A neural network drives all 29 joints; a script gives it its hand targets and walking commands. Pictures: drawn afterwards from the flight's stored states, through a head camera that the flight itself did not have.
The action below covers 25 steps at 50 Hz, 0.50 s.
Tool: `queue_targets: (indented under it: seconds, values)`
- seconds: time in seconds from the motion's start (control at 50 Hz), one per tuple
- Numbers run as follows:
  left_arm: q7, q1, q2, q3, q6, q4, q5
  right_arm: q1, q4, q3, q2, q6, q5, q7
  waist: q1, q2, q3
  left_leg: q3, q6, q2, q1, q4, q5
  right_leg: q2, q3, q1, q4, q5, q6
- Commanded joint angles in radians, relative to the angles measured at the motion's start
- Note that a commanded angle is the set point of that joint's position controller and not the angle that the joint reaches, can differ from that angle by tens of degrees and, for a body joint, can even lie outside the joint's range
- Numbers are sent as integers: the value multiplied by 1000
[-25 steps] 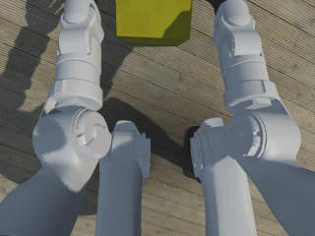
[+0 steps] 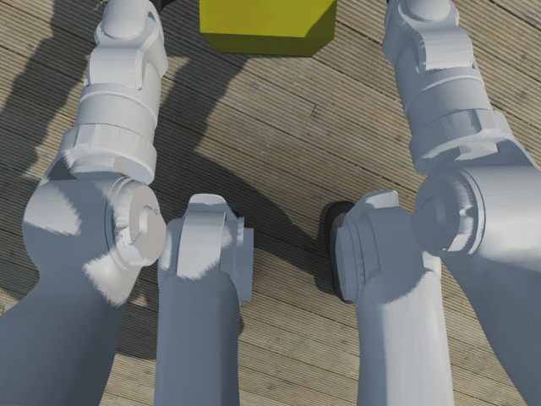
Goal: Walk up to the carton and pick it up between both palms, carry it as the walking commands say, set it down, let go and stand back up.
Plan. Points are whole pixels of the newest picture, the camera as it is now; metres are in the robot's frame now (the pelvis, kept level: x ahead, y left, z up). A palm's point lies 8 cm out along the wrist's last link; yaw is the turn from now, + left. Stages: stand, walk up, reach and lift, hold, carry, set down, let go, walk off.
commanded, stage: set down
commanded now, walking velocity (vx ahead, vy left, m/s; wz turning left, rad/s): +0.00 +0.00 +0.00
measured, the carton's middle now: out of the picture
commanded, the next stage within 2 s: let go in 1.60 s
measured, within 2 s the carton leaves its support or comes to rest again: neither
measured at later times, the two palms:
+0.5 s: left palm out of the picture +0.55 +0.19 -0.12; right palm out of the picture +0.55 -0.10 -0.12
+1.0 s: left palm out of the picture +0.55 +0.19 +0.02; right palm out of the picture +0.55 -0.12 +0.02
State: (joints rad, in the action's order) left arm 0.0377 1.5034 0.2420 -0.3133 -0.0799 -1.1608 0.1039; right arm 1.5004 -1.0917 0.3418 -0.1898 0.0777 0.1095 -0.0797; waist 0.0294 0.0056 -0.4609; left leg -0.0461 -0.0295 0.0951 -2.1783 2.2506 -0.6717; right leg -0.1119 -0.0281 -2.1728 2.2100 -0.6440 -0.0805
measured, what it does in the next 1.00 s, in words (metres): rises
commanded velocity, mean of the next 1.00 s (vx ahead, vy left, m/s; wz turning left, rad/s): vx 0.00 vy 0.00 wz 0.00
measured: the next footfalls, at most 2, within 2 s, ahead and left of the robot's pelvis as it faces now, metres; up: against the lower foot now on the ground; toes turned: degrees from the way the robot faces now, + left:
none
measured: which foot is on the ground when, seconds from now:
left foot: down 0.00-1.00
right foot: down 0.00-1.00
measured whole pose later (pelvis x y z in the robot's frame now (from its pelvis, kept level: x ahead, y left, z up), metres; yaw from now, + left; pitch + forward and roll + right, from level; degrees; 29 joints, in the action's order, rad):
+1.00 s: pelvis -0.02 +0.00 +0.14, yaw +2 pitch +29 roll -2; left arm 0.14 1.54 0.35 -0.14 -0.29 -0.87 -0.11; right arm 1.48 -0.79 0.18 -0.26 0.30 -0.12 -0.19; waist 0.00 0.00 -0.52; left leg -0.06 -0.01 0.07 -1.73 1.75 -0.53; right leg -0.07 -0.02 -1.72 1.73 -0.52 -0.04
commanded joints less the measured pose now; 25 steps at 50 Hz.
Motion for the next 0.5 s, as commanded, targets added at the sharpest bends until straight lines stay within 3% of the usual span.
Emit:
queue_targets:
  seconds: [0.0,0.02,0.04,0.06,0.1,0.12,0.14,0.16,0.18,0.2,0.22,0.24,0.26,0.28,0.3,0.32,0.34,0.36,0.38,0.4,0.42,0.44,0.46,0.48]
  values:
    - [55,406,221,132,74,223,-182,279,151,-119,-127,-60,-136,-47,-68,-11,1217,34,-10,-21,499,-173,534,13,96,484,-86,487,36]
    - [46,416,177,161,63,154,-204,336,119,-130,-98,-46,-157,-46,-29,-4,1170,32,2,-20,455,-174,518,15,66,487,-103,462,37]
    - [27,361,166,204,44,52,-233,288,34,-187,-83,-20,-205,-28,-30,20,1115,41,13,-37,475,-186,422,23,71,481,-98,389,39]
    - [16,404,161,225,49,93,-252,340,90,-216,-79,-21,-236,-31,-10,29,1180,73,17,-36,478,-157,426,21,65,531,-111,381,51]
    - [33,403,243,187,43,70,-225,393,104,-207,-122,-18,-271,-36,50,45,1205,65,11,-43,476,-174,413,41,54,542,-99,370,45]
    - [39,401,238,199,40,52,-223,397,128,-178,-162,-21,-277,-44,5,47,1210,50,17,-51,505,-190,442,25,68,547,-107,393,43]
    - [44,423,250,179,37,62,-230,392,116,-192,-172,-13,-272,-48,18,22,1205,38,24,-49,536,-180,449,30,65,496,-113,372,35]
    - [48,450,269,180,53,144,-242,412,236,-236,-136,-31,-326,-51,40,36,1313,57,24,-43,558,-177,436,30,59,554,-133,379,46]
    - [45,498,259,209,42,145,-271,397,149,-257,-115,-16,-314,-49,-10,-22,1331,51,33,-42,537,-204,401,29,80,634,-126,397,45]
    - [50,463,248,204,32,128,-275,433,203,-266,-123,-8,-326,-59,31,-35,1399,67,33,-41,586,-198,433,36,84,658,-130,404,31]
    - [49,441,248,209,24,108,-271,429,223,-270,-122,-6,-331,-64,31,-40,1409,66,38,-46,572,-212,407,25,81,656,-138,380,36]
    - [54,423,234,213,13,142,-271,406,280,-272,-106,5,-315,-76,-4,-59,1537,72,32,-40,635,-205,466,20,74,740,-166,435,37]
    - [61,408,243,191,3,75,-260,394,207,-255,-172,11,-312,-86,25,24,1480,85,25,-46,628,-222,424,28,60,730,-169,411,46]
    - [61,388,248,197,-16,47,-278,367,195,-233,-202,17,-283,-99,-30,-19,1533,72,37,-50,678,-235,381,27,93,753,-172,369,47]
    - [70,371,270,194,-14,116,-251,329,197,-192,-221,29,-255,-109,-10,47,1522,74,28,-28,669,-270,364,29,95,739,-174,357,44]
    - [74,373,242,169,-25,96,-247,318,224,-168,-214,32,-223,-112,-39,-20,1528,57,21,-24,693,-258,417,21,107,661,-203,346,39]
    - [83,418,252,193,-26,168,-259,292,212,-162,-216,40,-237,-122,-56,34,1626,49,12,-31,781,-289,421,29,108,705,-211,364,52]
    - [87,387,235,196,-29,165,-264,325,268,-175,-194,46,-246,-124,-53,13,1697,49,26,-24,851,-273,495,15,130,669,-206,395,49]
    - [89,413,224,215,-26,211,-253,252,209,-160,-196,49,-224,-120,-60,85,1653,61,13,-25,870,-293,464,18,123,645,-221,362,65]
    - [95,421,240,192,-33,258,-254,312,306,-163,-212,47,-216,-119,-70,20,1645,55,31,-12,848,-296,461,17,140,653,-240,364,46]
    - [97,429,219,218,-38,294,-257,301,299,-147,-193,49,-211,-118,-88,46,1692,56,28,-16,856,-308,473,18,145,680,-242,395,49]
    - [111,483,254,202,-39,345,-241,314,313,-169,-173,55,-254,-117,-36,65,1726,48,23,-18,948,-324,523,15,154,651,-244,405,52]
    - [105,384,198,247,-49,225,-258,269,268,-143,-204,59,-228,-114,-72,129,1635,26,28,-25,959,-335,529,13,153,562,-259,379,53]
    - [103,407,171,237,-58,311,-245,272,232,-153,-186,72,-222,-103,-44,105,1614,41,29,-13,943,-349,468,21,136,536,-293,309,64]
